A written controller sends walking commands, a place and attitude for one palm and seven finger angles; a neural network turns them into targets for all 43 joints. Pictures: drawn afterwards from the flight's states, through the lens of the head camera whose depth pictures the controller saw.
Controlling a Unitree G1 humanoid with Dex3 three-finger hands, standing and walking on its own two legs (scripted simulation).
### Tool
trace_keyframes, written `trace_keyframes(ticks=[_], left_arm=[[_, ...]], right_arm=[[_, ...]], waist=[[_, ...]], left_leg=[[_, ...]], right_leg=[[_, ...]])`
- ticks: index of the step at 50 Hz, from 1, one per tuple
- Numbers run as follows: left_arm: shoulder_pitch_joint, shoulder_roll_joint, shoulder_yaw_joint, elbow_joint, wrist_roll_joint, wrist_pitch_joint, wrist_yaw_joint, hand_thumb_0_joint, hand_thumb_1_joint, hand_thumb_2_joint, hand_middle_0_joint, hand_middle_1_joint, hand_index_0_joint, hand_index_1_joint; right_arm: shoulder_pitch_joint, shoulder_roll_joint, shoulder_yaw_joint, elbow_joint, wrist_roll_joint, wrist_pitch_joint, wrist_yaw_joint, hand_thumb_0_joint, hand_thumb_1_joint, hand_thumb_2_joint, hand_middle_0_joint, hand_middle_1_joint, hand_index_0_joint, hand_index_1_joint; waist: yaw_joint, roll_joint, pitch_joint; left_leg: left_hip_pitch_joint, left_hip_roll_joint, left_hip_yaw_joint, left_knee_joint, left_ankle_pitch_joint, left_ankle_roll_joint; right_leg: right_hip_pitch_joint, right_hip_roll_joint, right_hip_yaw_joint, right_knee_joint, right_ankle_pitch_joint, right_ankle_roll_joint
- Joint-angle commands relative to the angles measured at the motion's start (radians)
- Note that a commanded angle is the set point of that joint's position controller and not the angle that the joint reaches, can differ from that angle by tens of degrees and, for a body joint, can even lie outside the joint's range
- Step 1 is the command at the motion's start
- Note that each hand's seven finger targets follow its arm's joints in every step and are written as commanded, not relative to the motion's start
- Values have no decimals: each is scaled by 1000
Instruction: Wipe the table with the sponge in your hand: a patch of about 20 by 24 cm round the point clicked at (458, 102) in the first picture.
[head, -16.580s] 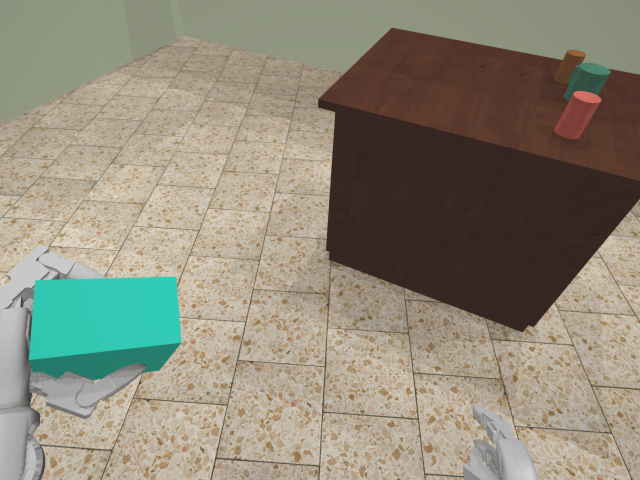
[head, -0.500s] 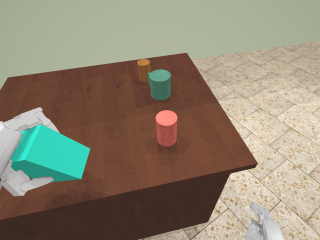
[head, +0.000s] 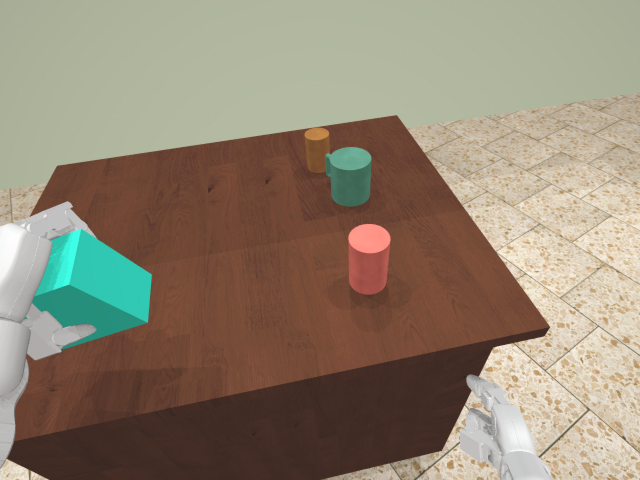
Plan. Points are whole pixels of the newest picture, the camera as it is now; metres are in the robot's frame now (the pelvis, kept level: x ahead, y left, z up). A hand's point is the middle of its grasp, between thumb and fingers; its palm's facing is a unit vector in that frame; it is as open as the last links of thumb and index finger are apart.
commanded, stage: turn the palm down, sponge in hand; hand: left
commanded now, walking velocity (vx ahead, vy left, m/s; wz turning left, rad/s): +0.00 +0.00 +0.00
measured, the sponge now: (83, 299) +0.24 +0.31 +0.15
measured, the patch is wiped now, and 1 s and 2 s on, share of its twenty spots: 0.00 0.00 0.00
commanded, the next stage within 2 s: move the sponge above the wiping area in 0.82 s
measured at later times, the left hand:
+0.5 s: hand (39, 310) +0.20 +0.32 +0.17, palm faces +0.23 -0.10 -0.97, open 10.4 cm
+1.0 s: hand (119, 338) +0.21 +0.26 +0.12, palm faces -0.02 -0.11 -0.99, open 10.4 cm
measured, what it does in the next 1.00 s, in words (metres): stands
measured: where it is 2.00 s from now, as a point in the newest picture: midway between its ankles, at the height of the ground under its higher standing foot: outside the picture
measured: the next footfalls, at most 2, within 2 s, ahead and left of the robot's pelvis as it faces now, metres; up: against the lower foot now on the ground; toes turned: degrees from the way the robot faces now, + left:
none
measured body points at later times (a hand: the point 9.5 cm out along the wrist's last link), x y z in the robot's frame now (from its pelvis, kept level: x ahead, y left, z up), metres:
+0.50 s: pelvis -0.03 +0.01 +0.01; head -0.04 -0.03 +0.46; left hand +0.19 +0.32 +0.22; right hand +0.23 -0.17 -0.07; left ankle +0.05 +0.12 -0.73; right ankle -0.01 -0.12 -0.73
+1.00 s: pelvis -0.01 -0.01 +0.01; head -0.02 -0.06 +0.45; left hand +0.20 +0.26 +0.18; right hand +0.24 -0.20 -0.07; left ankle +0.05 +0.12 -0.73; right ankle -0.01 -0.12 -0.73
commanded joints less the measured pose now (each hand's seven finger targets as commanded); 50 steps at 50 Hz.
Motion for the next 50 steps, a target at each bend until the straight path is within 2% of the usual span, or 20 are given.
trace_keyframes(ticks=[1,3,5,7,9,11,16,19,21,23,25,29,31,32,36,40,43,46,49,50], left_arm=[[-148,105,-36,-172,54,84,-74,0,100,1300,-1200,-1600,-1200,-1600],[-191,92,-110,-237,92,65,-111,0,100,1300,-1200,-1600,-1200,-1600],[-237,141,-109,-311,159,27,-126,0,100,1300,-1200,-1600,-1200,-1600],[-335,264,-29,-402,259,-10,-117,0,100,1300,-1200,-1600,-1200,-1600],[-317,341,75,-384,302,-44,-75,0,100,1300,-1200,-1600,-1200,-1600],[-308,384,172,-353,311,-43,-27,0,100,1300,-1200,-1600,-1200,-1600],[-315,216,92,-110,224,26,14,0,100,1300,-1200,-1600,-1200,-1600],[-269,161,-1,-57,234,53,-40,0,100,1300,-1200,-1600,-1200,-1600],[-209,30,-110,-78,230,65,-76,0,100,1300,-1200,-1600,-1200,-1600],[-200,6,-170,-121,222,59,-100,0,100,1300,-1200,-1600,-1200,-1600],[-230,52,-161,-182,250,45,-108,0,100,1300,-1200,-1600,-1200,-1600],[-387,293,10,-302,372,6,-79,0,100,1300,-1200,-1600,-1200,-1600],[-412,390,111,-309,411,3,-48,0,100,1300,-1200,-1600,-1200,-1600],[-435,330,60,-272,423,3,-32,0,100,1300,-1200,-1600,-1200,-1600],[-398,228,62,-102,300,17,-5,0,100,1300,-1200,-1600,-1200,-1600],[-304,115,-68,21,253,63,-77,0,100,1300,-1200,-1600,-1200,-1600],[-222,50,-155,-35,251,62,-138,0,100,1300,-1200,-1600,-1200,-1600],[-218,104,-123,-131,285,41,-158,0,100,1300,-1200,-1600,-1200,-1600],[-290,277,2,-248,372,2,-138,0,100,1300,-1200,-1600,-1200,-1600],[-291,288,29,-290,379,-15,-120,0,100,1300,-1200,-1600,-1200,-1600]], right_arm=[[-274,-106,-13,-216,25,-66,-6,0,-900,-900,200,300,200,300],[-252,-109,-19,-211,22,-80,-11,0,-900,-900,200,300,200,300],[-244,-110,-20,-202,9,-92,-20,0,-900,-900,200,300,200,300],[-253,-107,-5,-200,-8,-111,-17,0,-900,-900,200,300,200,300],[-231,-113,-15,-171,-32,-100,-15,0,-900,-900,200,300,200,300],[-252,-100,-16,-149,-26,-94,-5,0,-900,-900,200,300,200,300],[-289,-97,-24,-107,-2,-57,11,0,-900,-900,200,300,200,300],[-294,-119,-15,-118,-4,-46,10,0,-900,-900,200,300,200,300],[-354,-89,-5,-149,16,-68,15,0,-900,-900,200,300,200,300],[-321,-100,-13,-153,16,-76,13,0,-900,-900,200,300,200,300],[-319,-107,-17,-153,7,-85,3,0,-900,-900,200,300,200,300],[-307,-118,-15,-142,-35,-103,-7,0,-900,-900,200,300,200,300],[-308,-109,-13,-129,-41,-106,-2,0,-900,-900,200,300,200,300],[-296,-100,-9,-122,-45,-100,0,0,-900,-900,200,300,200,300],[-316,-91,-24,-90,-16,-86,12,0,-900,-900,200,300,200,300],[-313,-113,-22,-91,-9,-76,7,0,-900,-900,200,300,200,300],[-323,-107,-15,-127,3,-92,11,0,-900,-900,200,300,200,300],[-345,-100,-12,-150,-2,-108,12,0,-900,-900,200,300,200,300],[-298,-119,-21,-145,-38,-105,10,0,-900,-900,200,300,200,300],[-283,-105,-22,-153,-40,-105,11,0,-900,-900,200,300,200,300]], waist=[[-3,-16,-87],[-18,13,-104],[-14,13,-141],[12,68,-224],[35,102,-256],[57,144,-227],[41,66,-96],[36,2,-79],[24,-3,-38],[14,-6,-53],[11,-19,-90],[38,60,-232],[57,76,-230],[50,82,-236],[38,26,-109],[20,-68,-29],[12,-62,-27],[15,-58,-68],[44,-12,-215],[48,-1,-234]], left_leg=[[109,-2,-16,-146,67,22],[133,5,-43,-171,8,28],[150,6,-77,-200,-30,37],[146,0,-99,-209,-31,39],[171,11,-125,-222,6,34],[147,19,-142,-233,-9,25],[173,12,-87,-232,8,-4],[138,4,-72,-256,-16,3],[132,-2,-68,-263,-67,10],[130,-1,-72,-267,-108,20],[137,-11,-75,-259,-132,30],[175,-31,-76,-220,-21,41],[183,-36,-78,-190,44,36],[210,-40,-57,-168,91,30],[232,-29,-48,-172,105,17],[175,-26,-23,-192,61,23],[164,-33,-14,-188,32,30],[179,-42,-21,-175,36,37],[233,-49,-29,-149,171,42],[252,-47,-25,-138,213,43]], right_leg=[[-32,-6,4,-131,72,-11],[-37,-5,0,-126,46,-12],[-19,1,4,-114,37,-15],[37,14,8,-82,52,-27],[71,23,13,-78,78,-37],[95,41,36,-74,72,-52],[10,21,50,-172,31,-57],[18,3,13,-170,36,-36],[6,13,23,-176,25,-37],[15,3,15,-169,21,-27],[28,2,31,-165,-4,-25],[101,19,72,-142,25,-46],[100,33,117,-157,22,-69],[65,18,103,-168,22,-76],[11,16,134,-243,30,-74],[-8,-16,93,-250,10,-29],[-11,-17,93,-243,-6,-25],[-5,-7,121,-234,-21,-34],[63,-9,101,-185,119,-44],[68,-9,102,-179,156,-46]])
